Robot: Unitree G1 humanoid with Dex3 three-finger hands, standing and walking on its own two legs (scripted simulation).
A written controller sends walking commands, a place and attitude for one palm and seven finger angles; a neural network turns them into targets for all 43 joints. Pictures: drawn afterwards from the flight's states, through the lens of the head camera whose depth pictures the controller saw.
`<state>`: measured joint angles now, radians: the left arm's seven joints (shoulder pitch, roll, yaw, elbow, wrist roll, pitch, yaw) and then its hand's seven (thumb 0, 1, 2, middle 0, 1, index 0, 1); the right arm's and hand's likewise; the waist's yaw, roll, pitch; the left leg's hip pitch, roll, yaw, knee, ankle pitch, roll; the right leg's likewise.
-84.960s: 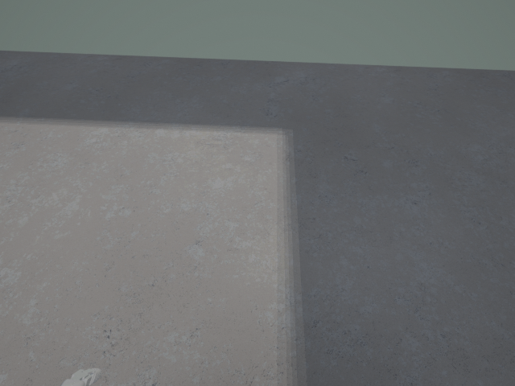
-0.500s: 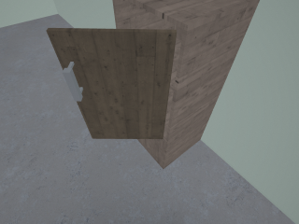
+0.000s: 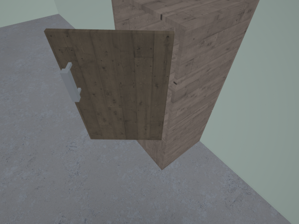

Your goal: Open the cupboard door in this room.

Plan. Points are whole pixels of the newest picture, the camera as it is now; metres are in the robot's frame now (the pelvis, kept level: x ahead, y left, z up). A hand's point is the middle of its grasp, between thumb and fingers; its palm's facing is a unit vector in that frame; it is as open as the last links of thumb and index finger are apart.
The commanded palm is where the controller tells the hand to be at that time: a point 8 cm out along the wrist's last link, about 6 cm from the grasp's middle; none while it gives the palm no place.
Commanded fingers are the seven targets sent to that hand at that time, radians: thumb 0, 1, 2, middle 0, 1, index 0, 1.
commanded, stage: look again from close up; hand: left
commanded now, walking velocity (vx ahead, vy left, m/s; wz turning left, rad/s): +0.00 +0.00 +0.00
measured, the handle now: (72, 82) +0.54 +0.31 +0.05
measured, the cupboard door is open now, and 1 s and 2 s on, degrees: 51 51 51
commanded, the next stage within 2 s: shuffle to correct the standing spot in 0.18 s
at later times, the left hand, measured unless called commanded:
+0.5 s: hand out of the picture +0.00 +0.17 -0.18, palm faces +0.07 -0.98 -0.20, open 7.3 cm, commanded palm none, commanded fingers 0.00 0.90 0.90 -0.20 -0.30 -0.20 -0.30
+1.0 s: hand out of the picture +0.02 +0.23 -0.18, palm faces +0.11 -0.97 -0.23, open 7.3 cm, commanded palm none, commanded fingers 0.00 0.90 0.90 -0.20 -0.30 -0.20 -0.30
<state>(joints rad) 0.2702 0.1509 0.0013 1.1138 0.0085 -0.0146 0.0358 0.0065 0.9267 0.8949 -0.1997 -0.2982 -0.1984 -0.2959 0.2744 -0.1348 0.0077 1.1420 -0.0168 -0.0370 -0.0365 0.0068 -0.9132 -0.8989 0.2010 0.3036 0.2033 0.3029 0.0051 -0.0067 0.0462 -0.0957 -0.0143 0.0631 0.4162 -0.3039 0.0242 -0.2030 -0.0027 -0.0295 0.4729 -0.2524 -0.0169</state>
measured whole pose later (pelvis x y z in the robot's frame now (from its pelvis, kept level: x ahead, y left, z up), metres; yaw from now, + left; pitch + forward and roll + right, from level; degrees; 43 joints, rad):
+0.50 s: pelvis -0.01 +0.00 +0.00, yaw +1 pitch -1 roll +0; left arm 0.27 0.15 0.02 1.08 0.01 -0.01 0.04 0.00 0.92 0.89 -0.20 -0.30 -0.20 -0.30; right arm 0.29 -0.14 0.00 1.12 -0.02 0.00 -0.03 0.01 -0.91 -0.90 0.20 0.30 0.20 0.30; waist 0.01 0.00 0.04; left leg -0.14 -0.01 0.05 0.47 -0.32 0.02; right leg -0.24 0.00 -0.04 0.51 -0.26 -0.03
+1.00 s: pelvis -0.01 +0.05 -0.01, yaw +2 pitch +0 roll +1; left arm 0.26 0.14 0.05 0.98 0.03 -0.02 0.05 0.00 0.92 0.89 -0.20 -0.30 -0.20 -0.30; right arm 0.28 -0.16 -0.04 1.02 -0.03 0.04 -0.01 0.01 -0.92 -0.90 0.20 0.30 0.20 0.30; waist 0.03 -0.01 0.06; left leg -0.39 -0.04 0.06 0.93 -0.48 0.00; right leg -0.24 -0.10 -0.11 0.58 -0.33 0.01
